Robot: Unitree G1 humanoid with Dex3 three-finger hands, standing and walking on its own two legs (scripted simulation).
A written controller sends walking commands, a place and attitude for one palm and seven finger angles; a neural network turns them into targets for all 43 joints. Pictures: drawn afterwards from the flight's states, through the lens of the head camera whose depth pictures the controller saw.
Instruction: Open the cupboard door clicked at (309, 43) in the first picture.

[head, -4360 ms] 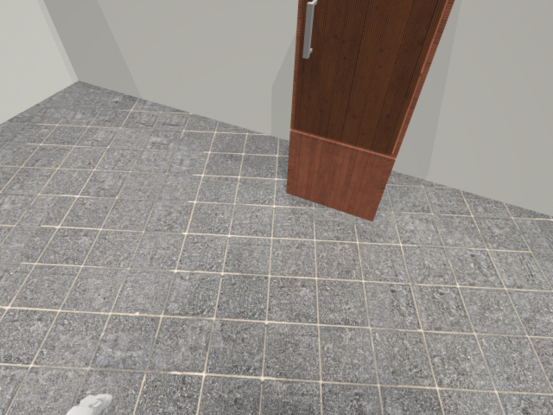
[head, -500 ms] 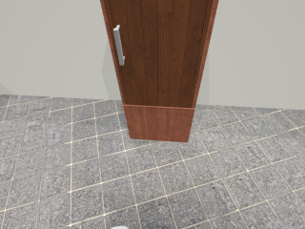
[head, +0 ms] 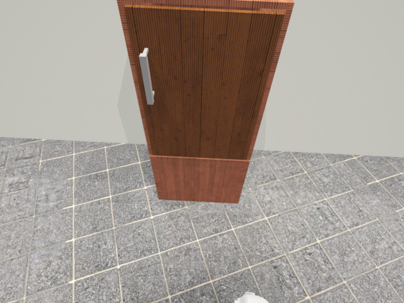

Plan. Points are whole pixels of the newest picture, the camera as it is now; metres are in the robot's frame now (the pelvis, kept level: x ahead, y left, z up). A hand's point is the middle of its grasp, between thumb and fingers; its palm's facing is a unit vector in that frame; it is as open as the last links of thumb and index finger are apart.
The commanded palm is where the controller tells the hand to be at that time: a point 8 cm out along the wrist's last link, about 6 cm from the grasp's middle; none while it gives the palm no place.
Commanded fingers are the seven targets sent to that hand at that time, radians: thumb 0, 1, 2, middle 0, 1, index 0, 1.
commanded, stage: take the last steps up to it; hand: left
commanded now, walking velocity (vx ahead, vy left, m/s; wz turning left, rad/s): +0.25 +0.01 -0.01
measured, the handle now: (148, 77) +0.72 +0.20 +0.05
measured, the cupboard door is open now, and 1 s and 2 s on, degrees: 0 0 0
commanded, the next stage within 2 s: come to a stop and stand still in 0.28 s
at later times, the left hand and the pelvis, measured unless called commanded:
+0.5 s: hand out of the picture +0.15 +0.14 -0.17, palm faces +0.11 -0.98 -0.18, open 7.3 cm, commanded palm none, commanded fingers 0.00 0.90 0.90 -0.20 -0.30 -0.20 -0.30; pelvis +0.15 -0.03 +0.00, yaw +2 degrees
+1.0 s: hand out of the picture +0.15 +0.14 -0.17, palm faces +0.08 -0.95 -0.30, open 7.3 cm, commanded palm none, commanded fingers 0.00 0.90 0.90 -0.20 -0.30 -0.20 -0.30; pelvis +0.12 -0.06 -0.01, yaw +1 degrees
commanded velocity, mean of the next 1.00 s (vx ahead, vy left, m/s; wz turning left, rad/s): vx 0.01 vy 0.00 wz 0.01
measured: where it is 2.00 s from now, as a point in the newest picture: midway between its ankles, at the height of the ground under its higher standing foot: outside the picture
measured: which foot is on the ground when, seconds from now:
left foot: down 0.00-0.12, up 0.14-0.52, down 0.54-0.94, up 0.96-1.00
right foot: up 0.00-0.10, down 0.12-0.58, up 0.60-0.92, down 0.94-1.00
